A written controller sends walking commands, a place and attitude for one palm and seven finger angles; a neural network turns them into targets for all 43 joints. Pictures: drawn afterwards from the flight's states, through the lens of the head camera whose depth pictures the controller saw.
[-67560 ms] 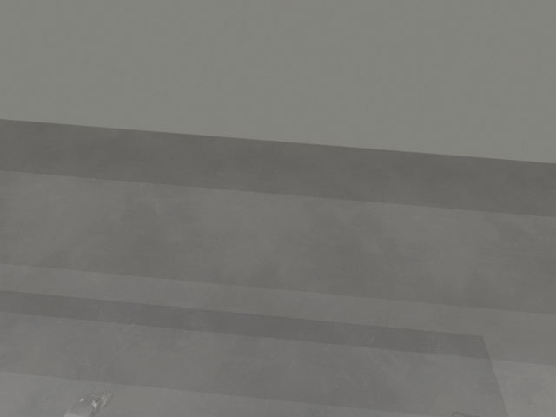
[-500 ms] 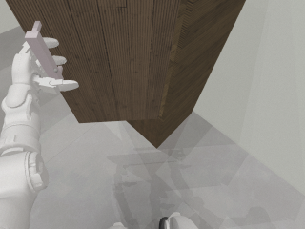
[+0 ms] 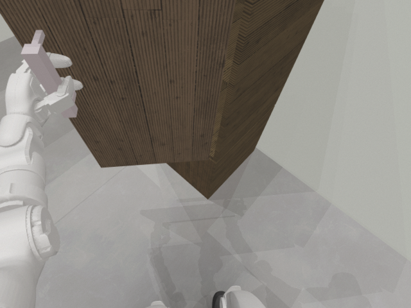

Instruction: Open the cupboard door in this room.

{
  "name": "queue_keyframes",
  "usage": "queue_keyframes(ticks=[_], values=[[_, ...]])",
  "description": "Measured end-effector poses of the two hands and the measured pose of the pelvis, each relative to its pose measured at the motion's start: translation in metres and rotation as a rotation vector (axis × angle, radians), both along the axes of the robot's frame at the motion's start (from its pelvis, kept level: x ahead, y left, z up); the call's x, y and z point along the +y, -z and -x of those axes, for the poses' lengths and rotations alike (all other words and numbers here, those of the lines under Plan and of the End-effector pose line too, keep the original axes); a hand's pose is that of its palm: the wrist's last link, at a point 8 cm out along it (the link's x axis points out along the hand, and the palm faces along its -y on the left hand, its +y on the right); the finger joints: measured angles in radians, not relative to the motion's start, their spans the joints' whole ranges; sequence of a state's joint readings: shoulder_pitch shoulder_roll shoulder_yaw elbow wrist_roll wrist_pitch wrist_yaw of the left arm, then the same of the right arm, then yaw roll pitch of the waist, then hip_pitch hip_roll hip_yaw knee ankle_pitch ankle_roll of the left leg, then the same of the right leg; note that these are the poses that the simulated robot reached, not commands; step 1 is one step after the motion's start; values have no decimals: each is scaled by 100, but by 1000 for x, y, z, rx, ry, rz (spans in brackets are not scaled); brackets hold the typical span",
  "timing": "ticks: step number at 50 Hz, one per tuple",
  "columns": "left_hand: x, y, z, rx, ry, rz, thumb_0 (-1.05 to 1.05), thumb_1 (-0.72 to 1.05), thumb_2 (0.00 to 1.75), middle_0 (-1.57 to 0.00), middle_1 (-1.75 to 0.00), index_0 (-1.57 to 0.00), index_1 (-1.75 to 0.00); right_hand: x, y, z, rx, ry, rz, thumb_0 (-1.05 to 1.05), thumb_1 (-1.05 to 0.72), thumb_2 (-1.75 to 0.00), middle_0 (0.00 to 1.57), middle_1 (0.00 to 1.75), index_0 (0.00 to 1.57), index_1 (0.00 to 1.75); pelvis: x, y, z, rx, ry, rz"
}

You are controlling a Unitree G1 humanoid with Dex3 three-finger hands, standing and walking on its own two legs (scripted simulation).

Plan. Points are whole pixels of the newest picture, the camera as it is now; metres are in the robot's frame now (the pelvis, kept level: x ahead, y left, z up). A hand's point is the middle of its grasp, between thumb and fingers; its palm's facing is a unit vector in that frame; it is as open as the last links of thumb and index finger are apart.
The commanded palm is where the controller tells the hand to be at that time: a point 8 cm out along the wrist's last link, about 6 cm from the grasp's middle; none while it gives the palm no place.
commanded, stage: pull the door open along its arc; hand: left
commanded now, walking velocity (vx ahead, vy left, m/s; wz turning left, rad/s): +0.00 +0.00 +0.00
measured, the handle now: (56, 77) +0.53 +0.26 +0.11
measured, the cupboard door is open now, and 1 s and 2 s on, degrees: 48 84 94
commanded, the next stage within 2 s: open thumb and fingers to let go in 1.20 s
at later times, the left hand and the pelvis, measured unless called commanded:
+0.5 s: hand (68, 121) +0.43 +0.22 +0.10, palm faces +0.02 -1.00 +0.01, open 5.9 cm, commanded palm +0.36 +0.27 +0.10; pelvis +0.01 +0.00 +0.01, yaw -2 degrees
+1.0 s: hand (115, 181) +0.31 +0.13 +0.11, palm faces +0.46 -0.89 +0.03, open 6.2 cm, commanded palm +0.25 +0.17 +0.10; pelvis +0.00 -0.03 +0.02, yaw +1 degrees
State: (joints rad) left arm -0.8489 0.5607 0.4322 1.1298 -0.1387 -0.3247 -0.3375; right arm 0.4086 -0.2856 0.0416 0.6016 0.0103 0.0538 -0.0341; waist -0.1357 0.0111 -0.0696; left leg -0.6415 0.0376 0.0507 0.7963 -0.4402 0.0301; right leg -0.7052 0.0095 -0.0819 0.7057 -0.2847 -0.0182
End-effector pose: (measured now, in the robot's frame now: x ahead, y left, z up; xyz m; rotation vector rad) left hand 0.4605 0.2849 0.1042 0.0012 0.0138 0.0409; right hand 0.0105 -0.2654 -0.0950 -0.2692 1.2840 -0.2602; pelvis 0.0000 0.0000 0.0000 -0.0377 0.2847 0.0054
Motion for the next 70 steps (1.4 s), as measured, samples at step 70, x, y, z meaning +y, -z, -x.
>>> queue_keyframes(ticks=[70], values=[[-180, -5, 235, 7, -428, -13, 1, 63, 75, -34, -133, -36, -134, 9, -23, -167, -464, -252, -131, 2, -91, -90, 20, 30, 20, 30, -45, -17, -1, -261, -48, -48]])
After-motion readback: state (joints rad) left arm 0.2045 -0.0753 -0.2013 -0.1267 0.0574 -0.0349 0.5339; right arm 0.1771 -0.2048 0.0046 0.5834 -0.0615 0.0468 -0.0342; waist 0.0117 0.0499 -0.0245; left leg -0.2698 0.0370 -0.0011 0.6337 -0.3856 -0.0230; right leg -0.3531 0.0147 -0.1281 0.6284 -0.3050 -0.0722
